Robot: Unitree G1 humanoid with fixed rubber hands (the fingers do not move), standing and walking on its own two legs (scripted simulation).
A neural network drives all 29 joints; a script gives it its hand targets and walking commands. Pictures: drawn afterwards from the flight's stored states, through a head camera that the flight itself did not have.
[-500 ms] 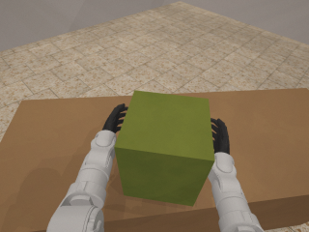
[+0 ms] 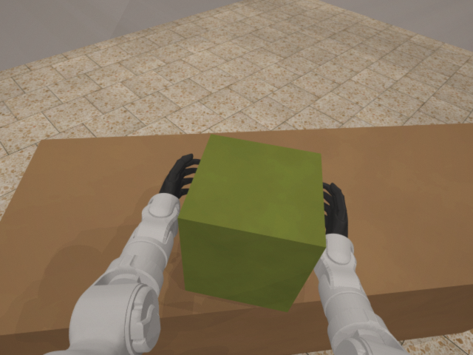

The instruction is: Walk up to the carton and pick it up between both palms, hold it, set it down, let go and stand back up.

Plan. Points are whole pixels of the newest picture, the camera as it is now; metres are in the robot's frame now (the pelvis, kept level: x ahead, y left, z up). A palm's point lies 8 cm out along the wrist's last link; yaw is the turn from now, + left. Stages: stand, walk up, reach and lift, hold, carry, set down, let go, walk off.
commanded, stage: set down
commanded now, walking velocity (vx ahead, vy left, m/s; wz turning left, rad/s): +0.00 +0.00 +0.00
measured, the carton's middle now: (250, 225) +0.36 -0.08 -0.01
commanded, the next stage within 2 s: none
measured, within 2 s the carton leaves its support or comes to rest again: rests again in 0.04 s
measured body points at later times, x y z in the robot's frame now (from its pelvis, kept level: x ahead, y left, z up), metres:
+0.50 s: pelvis -0.03 -0.02 -0.01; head +0.04 +0.01 +0.44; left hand +0.43 +0.06 +0.03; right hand +0.33 -0.23 +0.02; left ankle -0.02 +0.07 -0.75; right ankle +0.02 -0.12 -0.75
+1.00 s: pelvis -0.02 -0.02 -0.01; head +0.06 +0.00 +0.43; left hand +0.44 +0.05 +0.01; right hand +0.33 -0.23 -0.01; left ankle -0.02 +0.07 -0.75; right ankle +0.02 -0.12 -0.75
